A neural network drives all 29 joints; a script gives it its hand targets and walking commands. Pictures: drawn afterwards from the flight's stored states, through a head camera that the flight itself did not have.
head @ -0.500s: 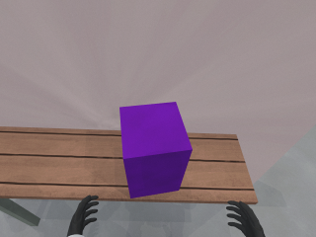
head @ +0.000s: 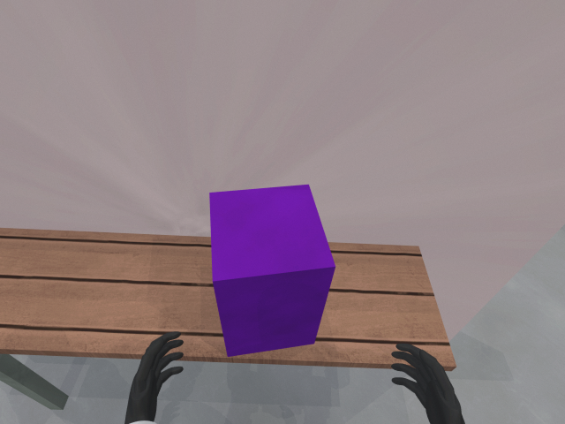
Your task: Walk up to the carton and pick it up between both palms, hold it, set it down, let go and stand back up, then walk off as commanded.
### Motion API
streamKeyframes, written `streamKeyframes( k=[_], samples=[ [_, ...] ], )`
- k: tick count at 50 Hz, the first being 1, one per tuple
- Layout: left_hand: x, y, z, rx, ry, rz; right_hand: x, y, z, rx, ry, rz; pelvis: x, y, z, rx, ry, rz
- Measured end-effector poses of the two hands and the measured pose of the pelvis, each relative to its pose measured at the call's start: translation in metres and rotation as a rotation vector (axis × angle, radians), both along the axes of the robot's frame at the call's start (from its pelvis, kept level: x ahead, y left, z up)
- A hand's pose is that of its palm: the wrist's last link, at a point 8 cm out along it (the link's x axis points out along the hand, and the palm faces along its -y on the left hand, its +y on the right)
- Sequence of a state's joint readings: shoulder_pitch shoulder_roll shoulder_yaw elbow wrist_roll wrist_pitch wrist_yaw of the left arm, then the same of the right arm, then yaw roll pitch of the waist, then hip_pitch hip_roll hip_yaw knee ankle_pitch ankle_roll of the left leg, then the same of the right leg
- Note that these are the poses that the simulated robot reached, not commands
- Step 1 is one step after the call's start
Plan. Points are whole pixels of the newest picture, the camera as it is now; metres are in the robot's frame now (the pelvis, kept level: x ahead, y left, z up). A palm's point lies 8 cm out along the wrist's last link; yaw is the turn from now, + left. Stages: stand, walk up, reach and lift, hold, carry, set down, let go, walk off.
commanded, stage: reach and lift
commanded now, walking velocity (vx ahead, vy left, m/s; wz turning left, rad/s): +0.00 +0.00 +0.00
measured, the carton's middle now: (266, 274) +0.37 +0.05 -0.05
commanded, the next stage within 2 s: none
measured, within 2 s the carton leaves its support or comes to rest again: neither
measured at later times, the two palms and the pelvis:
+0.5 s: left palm (153, 346) +0.21 +0.19 +0.00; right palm (415, 343) +0.24 -0.17 +0.00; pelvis +0.00 +0.01 +0.00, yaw -1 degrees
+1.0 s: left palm (162, 287) +0.26 +0.18 +0.07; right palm (418, 290) +0.29 -0.17 +0.06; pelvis -0.03 +0.00 +0.01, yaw -1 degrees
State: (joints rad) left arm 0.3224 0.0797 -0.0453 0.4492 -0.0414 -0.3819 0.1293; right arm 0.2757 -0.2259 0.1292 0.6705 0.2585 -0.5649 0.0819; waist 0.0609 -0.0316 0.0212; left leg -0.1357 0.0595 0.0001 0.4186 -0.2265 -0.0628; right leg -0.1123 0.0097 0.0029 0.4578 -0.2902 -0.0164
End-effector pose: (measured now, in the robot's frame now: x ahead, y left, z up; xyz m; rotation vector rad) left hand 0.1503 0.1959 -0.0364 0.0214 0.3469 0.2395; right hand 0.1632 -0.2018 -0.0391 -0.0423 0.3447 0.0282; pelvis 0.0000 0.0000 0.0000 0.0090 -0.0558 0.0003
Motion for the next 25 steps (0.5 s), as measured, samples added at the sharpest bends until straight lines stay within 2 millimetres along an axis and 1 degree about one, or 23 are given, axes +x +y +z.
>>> streamKeyframes(
  k=[6, 11, 19, 25],
  samples=[
    [0.007, -0.008, 0.001, -0.017, -0.009, -0.007, 0.008, 0.009, 0.005, 0.018, -0.008, 0.007, -0.006, 0.001, -0.001, 0.002, -0.004, -0.004],
    [0.020, -0.010, 0.004, -0.014, -0.001, -0.011, 0.021, 0.018, 0.007, 0.035, -0.005, 0.004, -0.009, 0.003, -0.001, 0.005, -0.004, -0.008],
    [0.050, -0.005, 0.027, 0.015, -0.033, -0.007, 0.054, 0.028, 0.021, 0.057, -0.045, 0.002, -0.007, 0.007, 0.000, 0.003, -0.002, -0.016],
    [0.059, -0.002, 0.041, 0.015, -0.028, 0.000, 0.077, 0.032, 0.038, 0.057, -0.082, 0.012, -0.005, 0.007, 0.002, -0.001, -0.007, -0.016]
  ],
)
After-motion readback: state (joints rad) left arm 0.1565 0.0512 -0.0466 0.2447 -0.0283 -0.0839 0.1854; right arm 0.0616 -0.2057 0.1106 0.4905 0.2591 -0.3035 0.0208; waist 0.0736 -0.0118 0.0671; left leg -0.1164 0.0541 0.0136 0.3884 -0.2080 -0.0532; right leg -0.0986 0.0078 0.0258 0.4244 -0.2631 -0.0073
